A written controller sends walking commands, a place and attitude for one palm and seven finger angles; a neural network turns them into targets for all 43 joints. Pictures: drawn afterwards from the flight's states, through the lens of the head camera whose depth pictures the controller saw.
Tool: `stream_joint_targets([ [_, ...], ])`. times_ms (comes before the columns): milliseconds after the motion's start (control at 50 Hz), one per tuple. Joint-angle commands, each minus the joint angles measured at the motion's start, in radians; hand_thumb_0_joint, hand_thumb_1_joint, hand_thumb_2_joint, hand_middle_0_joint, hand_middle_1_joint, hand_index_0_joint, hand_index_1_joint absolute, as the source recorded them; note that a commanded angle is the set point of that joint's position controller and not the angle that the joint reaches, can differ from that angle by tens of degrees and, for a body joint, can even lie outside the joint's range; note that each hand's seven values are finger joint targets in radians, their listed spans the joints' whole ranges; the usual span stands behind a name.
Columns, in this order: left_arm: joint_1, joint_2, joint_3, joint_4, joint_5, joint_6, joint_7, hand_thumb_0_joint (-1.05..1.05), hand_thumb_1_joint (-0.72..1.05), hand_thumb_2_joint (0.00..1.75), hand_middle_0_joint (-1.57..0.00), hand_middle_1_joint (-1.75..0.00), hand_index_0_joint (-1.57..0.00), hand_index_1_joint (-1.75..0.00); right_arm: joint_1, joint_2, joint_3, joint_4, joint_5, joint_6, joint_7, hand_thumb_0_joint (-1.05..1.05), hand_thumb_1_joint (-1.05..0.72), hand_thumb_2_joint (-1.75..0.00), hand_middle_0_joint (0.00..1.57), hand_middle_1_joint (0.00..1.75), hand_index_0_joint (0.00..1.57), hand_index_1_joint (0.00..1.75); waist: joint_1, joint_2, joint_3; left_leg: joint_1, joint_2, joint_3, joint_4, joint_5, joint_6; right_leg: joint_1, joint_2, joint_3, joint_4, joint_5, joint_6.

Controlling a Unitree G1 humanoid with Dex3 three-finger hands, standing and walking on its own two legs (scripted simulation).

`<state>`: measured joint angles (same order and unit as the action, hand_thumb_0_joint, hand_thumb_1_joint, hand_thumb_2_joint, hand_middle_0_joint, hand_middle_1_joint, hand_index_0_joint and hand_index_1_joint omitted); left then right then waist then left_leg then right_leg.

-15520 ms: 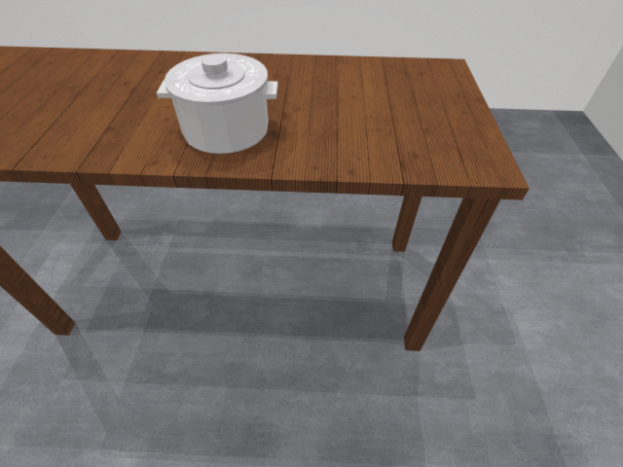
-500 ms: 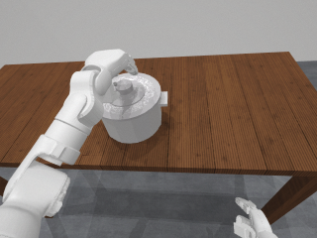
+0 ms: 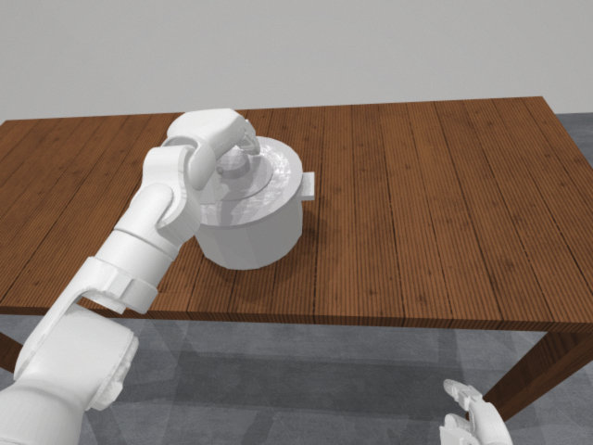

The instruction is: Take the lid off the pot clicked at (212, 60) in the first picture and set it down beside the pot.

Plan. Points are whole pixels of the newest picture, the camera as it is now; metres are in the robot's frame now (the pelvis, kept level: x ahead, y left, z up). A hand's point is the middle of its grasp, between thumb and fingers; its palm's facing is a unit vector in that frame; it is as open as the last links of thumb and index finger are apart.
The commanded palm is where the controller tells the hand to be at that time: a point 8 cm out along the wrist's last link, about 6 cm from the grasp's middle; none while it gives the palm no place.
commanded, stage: lower the open fingers around the knob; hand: left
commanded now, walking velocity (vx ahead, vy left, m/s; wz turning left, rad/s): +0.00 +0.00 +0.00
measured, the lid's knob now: (233, 164) +0.46 +0.10 +0.15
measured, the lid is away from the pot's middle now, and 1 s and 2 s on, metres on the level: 0.00 0.00 0.01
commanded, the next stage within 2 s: close the fingers and squeeze the knob in 0.10 s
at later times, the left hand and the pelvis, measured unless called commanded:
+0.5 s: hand (223, 174) +0.42 +0.11 +0.17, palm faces -0.19 -0.05 -0.98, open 9.5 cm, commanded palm +0.40 +0.12 +0.23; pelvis +0.00 +0.00 +0.00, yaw +0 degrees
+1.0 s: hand (223, 171) +0.43 +0.11 +0.17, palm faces -0.19 -0.06 -0.98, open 7.6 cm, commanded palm +0.40 +0.12 +0.23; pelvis +0.00 +0.00 +0.00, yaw +0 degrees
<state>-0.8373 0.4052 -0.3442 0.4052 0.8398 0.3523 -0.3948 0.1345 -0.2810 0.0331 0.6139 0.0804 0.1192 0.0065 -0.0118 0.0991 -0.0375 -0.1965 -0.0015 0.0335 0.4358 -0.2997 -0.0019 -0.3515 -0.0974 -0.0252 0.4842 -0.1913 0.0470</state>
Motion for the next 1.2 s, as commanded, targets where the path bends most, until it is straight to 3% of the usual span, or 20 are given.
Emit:
stream_joint_targets([
  [0,-0.438,0.122,0.096,-0.244,0.008,-0.021,0.028,0.00,-0.37,1.62,-0.86,-0.08,-0.86,-0.08,-0.139,-0.085,-0.039,-0.182,0.002,-0.040,0.010,0.00,-0.90,-0.90,0.20,0.30,0.20,0.30,-0.005,-0.135,-0.383,0.011,-0.036,0.003,-0.038,0.354,0.046,0.291,0.074,-0.047,0.010,0.327,-0.082],
  [80,-0.523,0.211,0.147,-0.217,0.033,-0.017,0.043,0.00,-0.37,1.62,-0.86,-0.08,-0.86,-0.08,-0.110,-0.085,-0.035,-0.158,-0.003,-0.042,0.002,0.00,-0.90,-0.90,0.20,0.30,0.20,0.30,-0.014,-0.139,-0.401,0.007,-0.037,0.004,-0.044,0.358,0.049,0.310,0.080,-0.042,0.006,0.329,-0.080],
  [160,-0.407,0.240,0.204,-0.106,0.016,-0.019,0.049,0.00,-0.37,1.62,-0.86,-0.08,-0.86,-0.08,-0.104,-0.104,-0.033,-0.143,-0.002,-0.040,-0.008,0.00,-0.90,-0.90,0.20,0.30,0.20,0.30,-0.003,-0.186,-0.313,-0.032,-0.031,0.010,-0.048,0.315,0.044,0.281,0.074,-0.045,-0.003,0.304,-0.079],
  [240,-0.453,0.108,0.083,-0.251,0.016,-0.024,0.034,0.00,-0.27,1.41,-0.84,-0.08,-0.84,-0.08,-0.140,-0.077,-0.039,-0.181,0.003,-0.035,0.013,0.00,-0.90,-0.90,0.20,0.30,0.20,0.30,-0.007,-0.125,-0.384,0.024,-0.031,0.005,-0.036,0.402,0.043,0.291,0.072,-0.046,0.013,0.359,-0.081],
  [280,-0.466,0.172,0.131,-0.292,0.013,-0.028,0.034,0.00,-0.25,1.40,-0.86,-0.08,-0.86,-0.08,-0.135,-0.079,-0.041,-0.187,-0.002,-0.038,0.017,0.00,-0.90,-0.90,0.20,0.30,0.20,0.30,-0.001,-0.117,-0.440,0.035,-0.033,0.004,-0.034,0.421,0.048,0.333,0.075,-0.039,0.015,0.377,-0.079],
  [320,-0.469,0.237,0.188,-0.252,0.028,-0.023,0.042,0.00,-0.22,1.39,-0.87,-0.08,-0.87,-0.08,-0.120,-0.085,-0.038,-0.170,-0.002,-0.039,0.009,0.00,-0.90,-0.90,0.20,0.30,0.20,0.30,0.001,-0.148,-0.414,0.008,-0.035,0.004,-0.038,0.394,0.047,0.335,0.076,-0.039,0.015,0.376,-0.080],
  [360,-0.464,0.239,0.192,-0.242,0.018,-0.026,0.048,0.00,-0.20,1.38,-0.89,-0.08,-0.89,-0.08,-0.125,-0.095,-0.041,-0.162,-0.003,-0.039,0.006,0.00,-0.90,-0.90,0.20,0.30,0.20,0.30,-0.005,-0.152,-0.381,0.002,-0.032,0.002,-0.037,0.383,0.047,0.315,0.074,-0.042,0.011,0.367,-0.083],
  [400,-0.429,0.114,0.093,-0.190,0.013,-0.013,0.036,0.00,-0.17,1.37,-0.90,-0.08,-0.90,-0.08,-0.126,-0.078,-0.037,-0.162,0.004,-0.036,0.009,0.00,-0.90,-0.90,0.20,0.30,0.20,0.30,-0.015,-0.165,-0.317,-0.007,-0.031,0.007,-0.046,0.347,0.043,0.268,0.077,-0.051,-0.003,0.325,-0.078],
  [460,-0.392,0.172,0.148,-0.229,-0.001,-0.022,0.040,0.00,-0.13,1.35,-0.92,-0.08,-0.92,-0.08,-0.143,-0.095,-0.045,-0.171,0.003,-0.032,0.012,0.00,-0.90,-0.90,0.20,0.30,0.20,0.30,-0.006,-0.161,-0.341,0.001,-0.032,0.004,-0.036,0.336,0.045,0.280,0.075,-0.045,0.002,0.317,-0.082],
  [580,-0.507,0.147,0.098,-0.231,0.020,-0.021,0.046,0.00,-0.05,1.29,-0.80,-0.44,-0.80,-0.44,-0.135,-0.078,-0.033,-0.166,0.003,-0.034,0.001,0.00,-0.90,-0.90,0.20,0.30,0.20,0.30,-0.015,-0.127,-0.378,0.008,-0.038,0.007,-0.053,0.302,0.045,0.286,0.078,-0.042,-0.003,0.271,-0.079],
  [740,-0.472,0.195,0.151,-0.185,0.028,-0.018,0.046,0.00,0.06,1.21,-0.78,-0.65,-0.78,-0.65,-0.133,-0.084,-0.033,-0.164,0.000,-0.042,-0.003,0.00,-0.90,-0.90,0.20,0.30,0.20,0.30,-0.003,-0.155,-0.376,-0.016,-0.036,0.006,-0.051,0.325,0.044,0.312,0.072,-0.039,0.005,0.320,-0.078],
  [780,-0.443,0.195,0.159,-0.187,0.024,-0.023,0.042,0.00,0.06,1.25,-0.81,-0.56,-0.82,-0.57,-0.128,-0.083,-0.035,-0.166,-0.001,-0.042,0.000,0.00,-0.90,-0.90,0.20,0.30,0.20,0.30,0.001,-0.161,-0.387,-0.010,-0.035,0.009,-0.053,0.347,0.044,0.324,0.075,-0.040,0.007,0.328,-0.077],
  [840,-0.408,0.187,0.152,-0.124,0.021,-0.015,0.038,0.00,0.08,1.28,-0.84,-0.53,-0.85,-0.53,-0.121,-0.092,-0.031,-0.160,0.004,-0.037,-0.003,0.00,-0.90,-0.90,0.20,0.30,0.20,0.30,-0.006,-0.189,-0.294,-0.045,-0.031,0.015,-0.058,0.285,0.043,0.275,0.074,-0.043,-0.012,0.283,-0.072],
  [940,-0.424,0.211,0.166,-0.182,0.032,-0.026,0.041,0.00,0.14,1.29,-0.88,-0.55,-0.89,-0.56,-0.123,-0.087,-0.034,-0.175,0.000,-0.045,-0.006,0.00,-0.90,-0.90,0.20,0.30,0.20,0.30,0.001,-0.146,-0.359,-0.024,-0.036,0.012,-0.048,0.333,0.046,0.311,0.072,-0.036,0.004,0.322,-0.077],
  [960,-0.407,0.263,0.218,-0.202,0.018,-0.033,0.047,0.00,0.16,1.30,-0.89,-0.56,-0.89,-0.56,-0.119,-0.101,-0.042,-0.171,-0.002,-0.042,-0.004,0.00,-0.90,-0.90,0.20,0.30,0.20,0.30,0.003,-0.148,-0.372,-0.017,-0.031,0.010,-0.045,0.328,0.046,0.319,0.069,-0.034,0.002,0.317,-0.079],
  [980,-0.419,0.211,0.164,-0.193,0.029,-0.031,0.041,0.00,0.17,1.30,-0.89,-0.56,-0.90,-0.57,-0.126,-0.086,-0.032,-0.178,0.000,-0.043,-0.003,0.00,-0.90,-0.90,0.20,0.30,0.20,0.30,0.002,-0.130,-0.376,-0.021,-0.037,0.016,-0.051,0.337,0.044,0.323,0.073,-0.034,0.004,0.319,-0.076],
  [1060,-0.395,0.260,0.216,-0.226,0.016,-0.035,0.047,0.00,0.22,1.30,-0.93,-0.58,-0.93,-0.59,-0.122,-0.102,-0.042,-0.179,0.000,-0.042,-0.003,0.00,-0.90,-0.90,0.20,0.30,0.20,0.30,0.004,-0.138,-0.373,-0.018,-0.032,0.013,-0.044,0.328,0.046,0.317,0.070,-0.032,0.000,0.321,-0.079],
  [1120,-0.383,0.223,0.183,-0.198,0.021,-0.028,0.044,0.00,0.26,1.30,-0.95,-0.60,-0.95,-0.60,-0.118,-0.091,-0.037,-0.178,0.004,-0.042,-0.001,0.00,-0.90,-0.90,0.20,0.30,0.20,0.30,0.002,-0.162,-0.357,-0.027,-0.030,0.015,-0.050,0.336,0.044,0.314,0.072,-0.036,-0.003,0.330,-0.074],
  [1160,-0.363,0.282,0.237,-0.218,0.009,-0.034,0.049,0.00,0.28,1.31,-0.96,-0.60,-0.97,-0.60,-0.123,-0.106,-0.043,-0.180,0.002,-0.040,-0.001,0.00,-0.90,-0.90,0.20,0.30,0.20,0.30,0.006,-0.164,-0.357,-0.030,-0.029,0.015,-0.047,0.316,0.046,0.319,0.071,-0.031,-0.004,0.314,-0.076],
  [1180,-0.385,0.232,0.186,-0.208,0.021,-0.031,0.045,0.00,0.29,1.31,-0.97,-0.60,-0.97,-0.60,-0.120,-0.091,-0.034,-0.183,0.001,-0.041,-0.004,0.00,-0.90,-0.90,0.20,0.30,0.20,0.30,0.003,-0.161,-0.365,-0.032,-0.034,0.020,-0.055,0.324,0.046,0.323,0.073,-0.032,-0.004,0.312,-0.072],
])
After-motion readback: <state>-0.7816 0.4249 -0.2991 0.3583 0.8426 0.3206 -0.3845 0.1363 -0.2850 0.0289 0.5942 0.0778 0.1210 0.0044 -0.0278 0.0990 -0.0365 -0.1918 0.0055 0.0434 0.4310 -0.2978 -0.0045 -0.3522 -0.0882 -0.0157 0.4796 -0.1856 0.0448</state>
